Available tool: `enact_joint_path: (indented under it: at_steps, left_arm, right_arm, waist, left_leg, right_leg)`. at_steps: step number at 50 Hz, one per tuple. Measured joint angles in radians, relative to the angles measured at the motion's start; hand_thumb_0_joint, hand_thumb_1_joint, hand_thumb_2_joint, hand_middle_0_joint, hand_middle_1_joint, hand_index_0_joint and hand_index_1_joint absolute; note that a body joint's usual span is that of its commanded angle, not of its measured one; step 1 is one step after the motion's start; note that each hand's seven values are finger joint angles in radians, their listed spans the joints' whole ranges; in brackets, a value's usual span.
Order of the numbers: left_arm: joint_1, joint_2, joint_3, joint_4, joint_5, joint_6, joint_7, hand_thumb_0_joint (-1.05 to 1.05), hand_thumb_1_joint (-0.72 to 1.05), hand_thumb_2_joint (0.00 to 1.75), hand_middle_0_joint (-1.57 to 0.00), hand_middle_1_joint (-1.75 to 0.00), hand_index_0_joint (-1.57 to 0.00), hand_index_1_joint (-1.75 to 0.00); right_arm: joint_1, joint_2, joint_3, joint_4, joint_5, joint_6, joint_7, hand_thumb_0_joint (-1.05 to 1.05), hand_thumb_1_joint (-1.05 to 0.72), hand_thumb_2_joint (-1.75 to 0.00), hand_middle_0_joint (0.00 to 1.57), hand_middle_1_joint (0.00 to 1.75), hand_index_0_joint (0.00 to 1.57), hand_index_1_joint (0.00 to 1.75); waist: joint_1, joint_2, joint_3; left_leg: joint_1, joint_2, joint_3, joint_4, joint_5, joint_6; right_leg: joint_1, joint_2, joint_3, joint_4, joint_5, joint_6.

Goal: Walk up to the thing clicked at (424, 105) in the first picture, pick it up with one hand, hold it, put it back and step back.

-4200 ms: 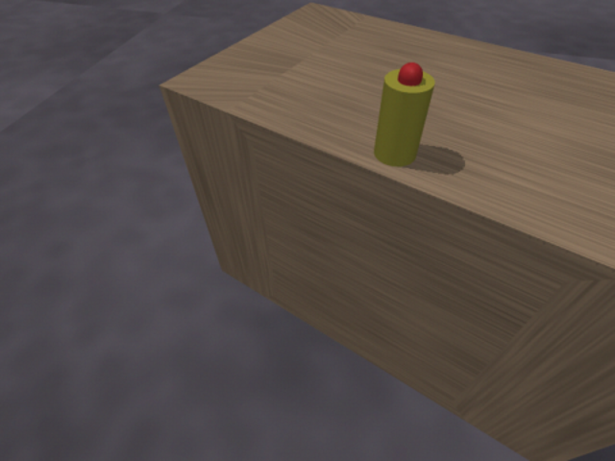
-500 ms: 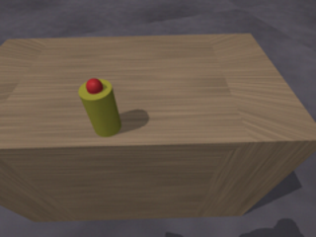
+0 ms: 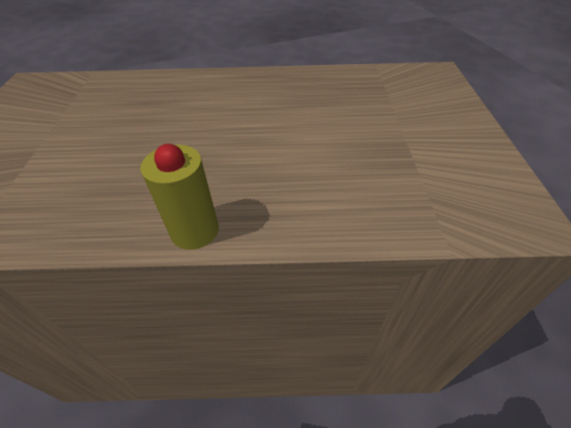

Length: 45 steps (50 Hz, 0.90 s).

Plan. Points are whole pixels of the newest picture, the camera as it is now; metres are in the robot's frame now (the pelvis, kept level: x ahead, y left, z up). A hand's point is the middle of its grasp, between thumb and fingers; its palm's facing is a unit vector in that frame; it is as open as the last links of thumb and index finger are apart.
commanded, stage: stand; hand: left
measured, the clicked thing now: (181, 193) +0.43 +0.18 +0.11
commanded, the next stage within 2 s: none
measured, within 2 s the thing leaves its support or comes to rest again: neither
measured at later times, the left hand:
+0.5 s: hand out of the picture +0.07 +0.25 -0.16, palm faces -0.02 -0.94 -0.35, open 7.4 cm
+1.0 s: hand out of the picture +0.06 +0.25 -0.16, palm faces -0.02 -0.94 -0.35, open 7.4 cm
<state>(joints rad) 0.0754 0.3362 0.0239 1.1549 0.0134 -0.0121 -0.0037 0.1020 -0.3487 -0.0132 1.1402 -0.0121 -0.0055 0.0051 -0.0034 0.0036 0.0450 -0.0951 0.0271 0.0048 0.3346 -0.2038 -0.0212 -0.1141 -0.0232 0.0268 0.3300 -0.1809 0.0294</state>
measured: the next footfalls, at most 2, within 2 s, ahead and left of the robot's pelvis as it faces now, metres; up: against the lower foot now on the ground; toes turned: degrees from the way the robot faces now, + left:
none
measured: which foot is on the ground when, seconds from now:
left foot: down 0.00-1.00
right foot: down 0.00-1.00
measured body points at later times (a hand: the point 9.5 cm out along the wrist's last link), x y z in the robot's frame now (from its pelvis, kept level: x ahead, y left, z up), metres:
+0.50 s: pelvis -0.01 -0.01 +0.00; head +0.00 -0.01 +0.45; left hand +0.07 +0.30 -0.13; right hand +0.07 -0.31 -0.13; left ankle -0.01 +0.13 -0.75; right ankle +0.00 -0.14 -0.75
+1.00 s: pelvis -0.01 +0.00 +0.00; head +0.00 +0.00 +0.45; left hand +0.06 +0.30 -0.13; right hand +0.06 -0.31 -0.13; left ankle -0.01 +0.13 -0.75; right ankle +0.00 -0.14 -0.75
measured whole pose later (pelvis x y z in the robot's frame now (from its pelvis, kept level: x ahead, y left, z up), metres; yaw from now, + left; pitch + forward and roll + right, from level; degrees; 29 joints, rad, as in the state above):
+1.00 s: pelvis -0.01 +0.00 +0.00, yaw +0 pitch -2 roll +0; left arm 0.12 0.36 0.00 1.12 0.01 -0.01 0.00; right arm 0.12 -0.35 0.00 1.13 -0.01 0.00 0.01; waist 0.00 0.00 0.05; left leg -0.10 0.03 0.00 0.32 -0.18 -0.03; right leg -0.13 -0.02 0.02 0.33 -0.17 0.02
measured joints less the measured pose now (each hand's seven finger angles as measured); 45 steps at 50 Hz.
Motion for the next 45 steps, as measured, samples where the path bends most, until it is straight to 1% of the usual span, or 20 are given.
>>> enact_joint_path:
  at_steps: [9, 28, 45]
  left_arm:
    - [0.000, 0.009, -0.009, -0.018, -0.007, -0.003, 0.002, 0.01, 0.91, 0.89, -0.21, -0.30, -0.20, -0.30]
    - [0.036, 0.018, -0.023, -0.025, -0.006, -0.003, 0.001, 0.01, 0.91, 0.89, -0.21, -0.30, -0.20, -0.30]
    - [0.044, 0.021, -0.027, -0.031, -0.005, -0.004, 0.000, 0.01, 0.91, 0.89, -0.21, -0.30, -0.20, -0.30]
  right_arm:
    - [-0.008, -0.002, 0.007, -0.009, 0.000, -0.002, -0.003, 0.00, -0.90, -0.89, 0.20, 0.30, 0.20, 0.30]
    - [0.000, -0.005, 0.010, -0.007, -0.001, 0.004, 0.005, 0.00, -0.90, -0.89, 0.20, 0.30, 0.20, 0.30]
    - [0.017, -0.004, 0.012, -0.008, -0.001, 0.003, 0.005, 0.00, -0.90, -0.89, 0.20, 0.30, 0.20, 0.30]
  waist:
    - [-0.001, -0.005, 0.011]
    - [0.004, -0.001, 0.010]
    - [0.003, -0.006, 0.008]
  left_leg:
    - [0.006, 0.000, 0.000, -0.015, 0.012, -0.004]
    - [-0.005, 0.006, -0.006, -0.015, 0.022, -0.009]
    - [-0.009, 0.004, -0.007, -0.011, 0.020, -0.008]
  right_leg:
    - [0.000, 0.000, 0.000, -0.003, 0.005, -0.002]
    - [-0.006, 0.006, -0.006, -0.007, 0.016, -0.007]
    - [-0.012, 0.004, -0.007, -0.002, 0.013, -0.007]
